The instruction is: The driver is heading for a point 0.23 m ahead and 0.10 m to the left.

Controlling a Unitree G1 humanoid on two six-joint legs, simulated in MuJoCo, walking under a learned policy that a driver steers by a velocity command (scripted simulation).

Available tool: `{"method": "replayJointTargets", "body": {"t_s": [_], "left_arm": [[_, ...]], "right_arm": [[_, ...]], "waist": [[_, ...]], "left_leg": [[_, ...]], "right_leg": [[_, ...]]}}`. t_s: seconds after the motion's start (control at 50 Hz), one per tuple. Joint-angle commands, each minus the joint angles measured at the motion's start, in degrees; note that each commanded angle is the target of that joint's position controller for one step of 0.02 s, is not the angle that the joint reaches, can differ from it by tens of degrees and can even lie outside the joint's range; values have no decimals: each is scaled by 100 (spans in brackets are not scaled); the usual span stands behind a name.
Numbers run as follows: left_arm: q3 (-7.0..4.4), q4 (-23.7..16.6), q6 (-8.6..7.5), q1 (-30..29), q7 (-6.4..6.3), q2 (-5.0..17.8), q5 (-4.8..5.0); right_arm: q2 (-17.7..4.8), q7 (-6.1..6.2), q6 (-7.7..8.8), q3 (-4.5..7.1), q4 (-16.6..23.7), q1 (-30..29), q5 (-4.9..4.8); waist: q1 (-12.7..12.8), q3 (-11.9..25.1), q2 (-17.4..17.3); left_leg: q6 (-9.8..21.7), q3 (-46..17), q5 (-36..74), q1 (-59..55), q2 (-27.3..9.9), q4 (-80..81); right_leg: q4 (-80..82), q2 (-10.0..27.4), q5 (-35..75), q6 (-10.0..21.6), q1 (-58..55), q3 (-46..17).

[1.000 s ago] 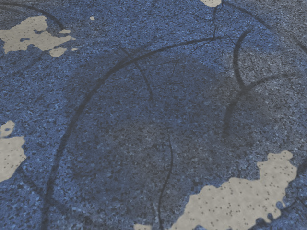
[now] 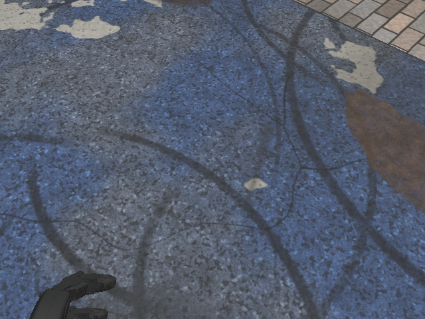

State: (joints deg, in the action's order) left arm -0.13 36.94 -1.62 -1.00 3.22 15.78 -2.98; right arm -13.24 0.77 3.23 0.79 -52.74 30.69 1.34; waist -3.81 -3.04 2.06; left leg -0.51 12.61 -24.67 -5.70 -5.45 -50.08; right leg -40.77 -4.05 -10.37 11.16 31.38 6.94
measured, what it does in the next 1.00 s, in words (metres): walks ahead: left foot, then right foot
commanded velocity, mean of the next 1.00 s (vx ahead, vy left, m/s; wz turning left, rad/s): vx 0.24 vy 0.00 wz -0.04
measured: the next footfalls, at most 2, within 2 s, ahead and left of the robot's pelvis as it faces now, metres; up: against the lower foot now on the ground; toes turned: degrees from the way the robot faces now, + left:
left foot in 0.38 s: +0.52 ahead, +0.13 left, +0.00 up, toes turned -2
right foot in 0.72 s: +0.45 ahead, -0.11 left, +0.00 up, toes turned +0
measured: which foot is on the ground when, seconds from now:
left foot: up 0.00-0.36, down 0.38-1.00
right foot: down 0.00-0.40, up 0.42-0.70, down 0.72-1.00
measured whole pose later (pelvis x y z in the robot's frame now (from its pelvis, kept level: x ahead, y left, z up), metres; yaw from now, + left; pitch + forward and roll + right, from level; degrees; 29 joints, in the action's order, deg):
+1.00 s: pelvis +0.43 +0.03 +0.04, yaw -1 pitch +0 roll +0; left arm -2.1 56.9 -1.3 12.3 -2.3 11.7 -0.1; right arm -13.4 0.7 0.5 1.7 -53.1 8.2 0.7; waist -0.2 -1.0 -1.0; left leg 1.4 1.0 -11.4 17.7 1.4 -29.2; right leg -31.3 1.1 -17.9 -1.1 13.3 -1.8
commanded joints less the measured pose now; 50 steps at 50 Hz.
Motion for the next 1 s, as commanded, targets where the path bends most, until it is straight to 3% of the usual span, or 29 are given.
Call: {"method": "replayJointTargets", "body": {"t_s": [0.02, 0.04, 0.06, 0.08, 0.12, 0.14, 0.18, 0.22, 0.24, 0.28, 0.32, 0.36, 0.38, 0.4, 0.42, 0.44, 0.46, 0.48, 0.5, 0.52, 0.58, 0.64, 0.68, 0.72, 0.74, 0.76, 0.8, 0.88, 1.0], "left_arm": [[-620, 329, 17, 2426, -283, 1531, 50], [-561, 553, -73, 2160, -348, 1359, 71], [-472, 646, -178, 1933, -345, 1006, 78], [-399, 648, -264, 1677, -354, 797, 111], [-266, 775, -375, 1582, -327, 478, 226], [-254, 599, -497, 1070, -206, 244, 406], [-298, 694, -536, 970, -257, 471, 461], [-303, 834, -450, 1175, -401, 521, 409], [-311, 968, -406, 1617, -456, 549, 398], [-335, 1183, -336, 2107, -500, 692, 397], [-364, 1252, -293, 2039, -512, 768, 378], [-397, 1212, -214, 1690, -509, 836, 332], [-385, 1174, -177, 1606, -488, 801, 308], [-288, 1154, -179, 2237, -434, 437, 184], [-115, 1537, -161, 3459, -323, -94, 367], [-258, 1615, -115, 3183, -278, 618, 479], [-355, 1361, -28, 2401, -303, 878, 540], [-373, 1253, 87, 1909, -384, 824, 451], [-397, 1235, 218, 1761, -469, 739, 393], [-370, 1258, 328, 1882, -511, 560, 375], [-284, 1356, 373, 2040, -610, 197, 311], [-315, 1373, 382, 1784, -608, 317, 310], [-332, 1410, 376, 1668, -584, 299, 263], [-333, 1400, 341, 1538, -576, 298, 145], [-345, 1344, 310, 1471, -593, 450, 113], [-440, 1454, 284, 1328, -595, 786, 200], [-335, 1489, 139, 1177, -577, 331, 205], [-330, 1620, -19, 1233, -569, 314, 260], [-331, 1849, -27, 1428, -572, 318, 307]], "right_arm": [[-1205, 1, 183, 239, 1150, -945, -234], [-1009, -7, 218, 200, 1183, -1058, -294], [-897, -11, 196, 162, 1015, -956, -210], [-759, -34, 91, 141, 885, -768, -114], [-573, -118, -116, 132, 726, -468, 25], [-758, 6, 34, 294, 787, -818, -417], [-563, 23, 182, 224, 1035, -1437, -295], [-259, -54, 316, 101, 1219, -2096, -157], [-172, -121, 368, 65, 1272, -2429, -111], [-283, -247, 388, 95, 1395, -2697, -148], [-625, -310, 371, 197, 1404, -2584, -129], [-964, -304, 384, 343, 1049, -1605, -48], [-1096, -275, 391, 387, 870, -1098, -3], [-1482, -242, 377, 401, 887, -982, 183], [-986, -269, 355, 224, 856, -894, 268], [-820, -307, 279, 218, 981, -1137, 83], [-855, -299, 202, 227, 1082, -1790, -65], [-680, -275, 131, 148, 1108, -2289, -120], [-589, -239, 88, 109, 1117, -2547, -87], [-663, -230, 27, 131, 1083, -2675, -20], [-678, -186, -10, 171, 981, -2733, 80], [-747, -91, -76, 201, 868, -2668, -5], [-746, -48, -154, 190, 851, -2833, -59], [-541, -42, -178, 119, 719, -2640, -67], [-489, -51, -170, 102, 662, -2519, -45], [-542, -42, -189, 157, 669, -2331, -61], [-533, -3, -193, 169, 602, -2432, -18], [-496, 17, -216, 179, 401, -2325, -42], [-493, 6, -211, 192, 189, -2378, -89]], "waist": [[1349, 2161, -137], [947, 1008, -136], [602, 333, -592], [297, 190, -676], [-15, 163, -409], [14, 282, -283], [38, 179, -181], [272, 89, -99], [550, 177, -100], [712, 307, 99], [508, 393, 318], [-108, 795, 350], [-395, 1030, 152], [-139, 1758, -1133], [161, 3076, -1850], [-71, 3151, -959], [48, 2256, -560], [242, 1373, -72], [403, 933, -111], [563, 728, -407], [624, 955, -842], [524, 1247, -845], [604, 979, -863], [600, 668, -743], [519, 483, -499], [184, 256, 267], [211, 262, 354], [252, 276, 66], [378, 563, -144]], "left_leg": [[404, -1572, 280, 4876, 358, -4274], [329, -1490, 620, 4963, 197, -3867], [262, -1473, 599, 4599, 17, -3325], [191, -1545, 505, 4110, -84, -2905], [64, -1510, 421, 3383, -121, -2044], [17, -1678, 505, 3689, -269, -1959], [-83, -1391, 1099, 3834, -170, -964], [-121, -968, 2378, 3390, 163, 705], [-132, -809, 3261, 3215, 389, 1340], [-44, -850, 4115, 2933, 632, 2048], [176, -1051, 3978, 2737, 699, 2342], [367, -1022, 3925, 1859, 886, 2436], [493, -1170, 4994, 1192, 612, 2543], [1250, -2274, 8191, -452, -692, 1716], [2502, -4309, 8695, -1693, -2001, 1751], [2393, -4298, 7388, -1272, -1787, 2083], [2132, -3807, 5831, -347, -1555, 2354], [1859, -3390, 4617, 841, -1245, 2751], [1682, -3129, 3756, 1750, -1030, 3069], [1497, -2877, 3102, 2435, -773, 3317], [1400, -2336, 3214, 2774, -470, 3403], [1319, -2409, 1620, 2668, -547, 3540], [1100, -2385, 100, 3030, -405, 3640], [705, -2307, -814, 3259, -183, 3606], [493, -2161, -818, 3273, -13, 3330], [324, -1674, -368, 2867, 381, 3150], [255, -1509, 510, 2007, 445, 2679], [395, -1498, 1060, 1981, 399, 2578], [385, -1449, 2240, 1771, 398, 2341]], "right_leg": [[2112, 2455, -382, 832, -5500, -4637], [2220, 2377, 1029, 813, -4458, -3727], [2241, 2158, 2469, 714, -3398, -3032], [2274, 1925, 3180, 587, -2741, -2386], [2556, 1649, 3985, 402, -1990, -1641], [2574, 1566, 3803, 397, -2180, -1684], [2725, 1267, 4218, 298, -1943, -1201], [2687, 699, 3979, 33, -1632, -563], [2629, 628, 3742, -53, -1802, -535], [2583, 838, 3357, -170, -2191, -743], [2233, 1033, 3352, -308, -2653, -952], [1153, 984, 4041, -521, -2935, -902], [76, 737, 3616, -751, -2778, -770], [-2102, 183, 490, -1078, -1466, -678], [-3747, -371, -3043, -1352, -459, -1639], [-4053, -110, -2905, -1340, -397, -2209], [-3866, 151, -2628, -1344, -107, -1936], [-3367, 401, -2316, -1379, -39, -1561], [-2910, 582, -2034, -1385, -277, -1401], [-2341, 647, -1857, -1409, -749, -1235], [-990, 639, -1669, -1469, -1461, -997], [-176, 705, -764, -1367, -1858, -996], [483, 609, -245, -1246, -2188, -838], [1154, 701, -92, -1062, -2387, -932], [1560, 1041, -272, -904, -2270, -1309], [1663, 984, -1370, -752, -1433, -1380], [2019, 929, -1781, -888, -825, -1357], [1805, 830, -803, -1028, -1159, -1227], [1489, 766, 387, -972, -1653, -1115]]}}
